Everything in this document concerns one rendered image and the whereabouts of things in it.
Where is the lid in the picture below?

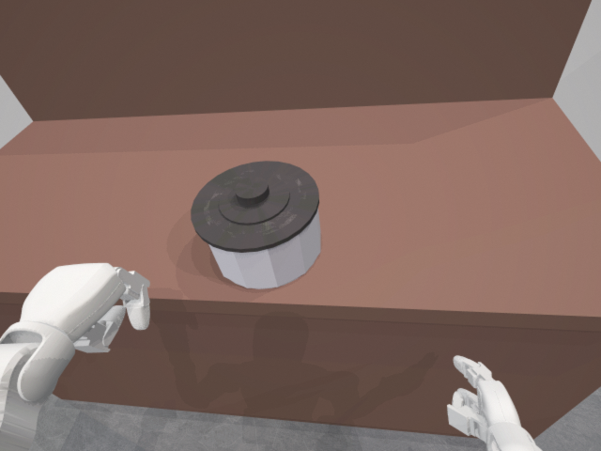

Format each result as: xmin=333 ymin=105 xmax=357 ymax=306
xmin=191 ymin=161 xmax=319 ymax=253

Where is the table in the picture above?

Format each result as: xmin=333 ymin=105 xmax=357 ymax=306
xmin=0 ymin=0 xmax=601 ymax=439

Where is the left robot forearm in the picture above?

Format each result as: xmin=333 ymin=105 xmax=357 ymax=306
xmin=0 ymin=321 xmax=75 ymax=451

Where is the knob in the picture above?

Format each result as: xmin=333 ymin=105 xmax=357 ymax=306
xmin=235 ymin=177 xmax=270 ymax=205

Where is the right robot forearm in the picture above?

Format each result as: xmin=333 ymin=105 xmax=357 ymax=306
xmin=486 ymin=422 xmax=542 ymax=451

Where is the robot right hand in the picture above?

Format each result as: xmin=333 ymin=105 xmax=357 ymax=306
xmin=447 ymin=355 xmax=521 ymax=443

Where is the robot left hand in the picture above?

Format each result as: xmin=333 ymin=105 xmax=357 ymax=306
xmin=20 ymin=263 xmax=150 ymax=353

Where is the pot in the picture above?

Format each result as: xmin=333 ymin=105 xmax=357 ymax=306
xmin=209 ymin=209 xmax=321 ymax=289

